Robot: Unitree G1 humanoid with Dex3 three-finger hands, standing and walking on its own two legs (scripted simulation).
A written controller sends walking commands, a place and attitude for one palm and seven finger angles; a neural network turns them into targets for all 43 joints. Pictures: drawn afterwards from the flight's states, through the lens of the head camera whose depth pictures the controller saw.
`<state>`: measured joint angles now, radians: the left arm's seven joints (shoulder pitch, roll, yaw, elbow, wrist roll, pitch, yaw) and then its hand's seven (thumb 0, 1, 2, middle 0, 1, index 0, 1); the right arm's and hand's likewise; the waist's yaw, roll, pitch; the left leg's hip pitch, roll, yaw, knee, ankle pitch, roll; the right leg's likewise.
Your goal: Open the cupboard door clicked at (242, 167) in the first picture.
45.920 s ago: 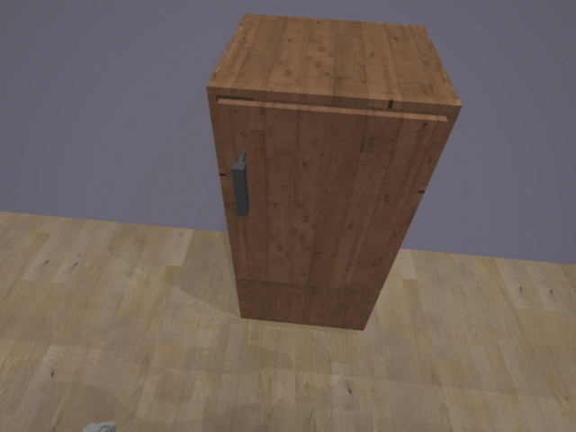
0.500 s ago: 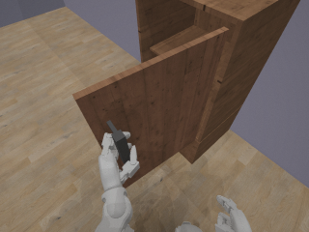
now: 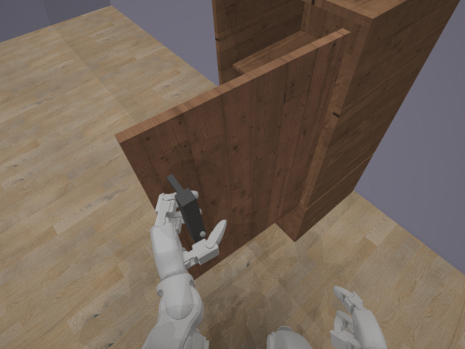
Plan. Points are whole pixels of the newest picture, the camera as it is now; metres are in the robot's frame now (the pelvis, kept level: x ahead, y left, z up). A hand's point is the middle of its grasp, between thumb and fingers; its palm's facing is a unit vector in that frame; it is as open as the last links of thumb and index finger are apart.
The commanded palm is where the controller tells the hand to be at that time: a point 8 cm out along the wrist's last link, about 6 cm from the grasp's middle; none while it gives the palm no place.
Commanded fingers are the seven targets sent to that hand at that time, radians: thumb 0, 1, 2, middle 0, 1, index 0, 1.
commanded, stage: open thumb and fingers to let go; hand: left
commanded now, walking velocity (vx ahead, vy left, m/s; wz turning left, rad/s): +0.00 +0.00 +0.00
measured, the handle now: (186, 209) +0.34 +0.10 +0.05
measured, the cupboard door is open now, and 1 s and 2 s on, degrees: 87 90 89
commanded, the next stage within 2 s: slide the hand sideways off the handle in 0.48 s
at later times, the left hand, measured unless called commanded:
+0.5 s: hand (202, 232) +0.30 +0.07 +0.04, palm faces +0.24 -0.97 -0.03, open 15.0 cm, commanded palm +0.26 +0.10 +0.04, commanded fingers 0.00 -0.50 0.30 -0.15 -0.30 -0.15 -0.30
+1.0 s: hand (204, 260) +0.26 +0.06 +0.04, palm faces -0.15 -0.99 +0.02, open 16.1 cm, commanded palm +0.23 +0.12 +0.04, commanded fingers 0.00 -0.50 0.30 -0.15 -0.30 -0.15 -0.30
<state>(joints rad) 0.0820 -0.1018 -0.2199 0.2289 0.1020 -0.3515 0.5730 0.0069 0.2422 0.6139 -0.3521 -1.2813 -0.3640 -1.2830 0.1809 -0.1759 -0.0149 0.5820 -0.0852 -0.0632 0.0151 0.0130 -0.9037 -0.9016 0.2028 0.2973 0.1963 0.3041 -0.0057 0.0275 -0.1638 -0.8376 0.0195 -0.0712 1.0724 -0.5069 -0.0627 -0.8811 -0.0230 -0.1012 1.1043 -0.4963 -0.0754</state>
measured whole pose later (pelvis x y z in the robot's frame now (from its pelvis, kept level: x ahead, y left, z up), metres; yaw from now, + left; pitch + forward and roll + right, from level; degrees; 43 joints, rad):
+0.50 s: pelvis -0.01 +0.03 +0.00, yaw -2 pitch +15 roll +0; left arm 0.00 -0.10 -0.28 0.29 0.12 -0.31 0.60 -0.01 -0.49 0.30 -0.28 -0.67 -0.28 -0.69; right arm 0.18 -0.16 0.00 0.58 -0.08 -0.06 0.03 0.01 -0.90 -0.90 0.20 0.30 0.20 0.30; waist -0.01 0.02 -0.16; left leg -0.85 0.02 -0.05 1.11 -0.52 -0.04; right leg -0.88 -0.03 -0.07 1.10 -0.47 -0.03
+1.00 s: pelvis -0.01 +0.05 -0.01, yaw -2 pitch +15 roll +0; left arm 0.16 -0.03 -0.33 0.09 0.07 -0.34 0.19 -0.01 -0.50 0.30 -0.16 -0.31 -0.18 -0.33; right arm 0.24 -0.20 0.01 0.44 -0.03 -0.04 0.03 0.01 -0.90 -0.90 0.20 0.30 0.20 0.30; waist -0.01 0.02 -0.14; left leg -0.88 0.00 -0.01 1.17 -0.54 -0.01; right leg -0.92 -0.04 -0.04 1.16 -0.49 -0.01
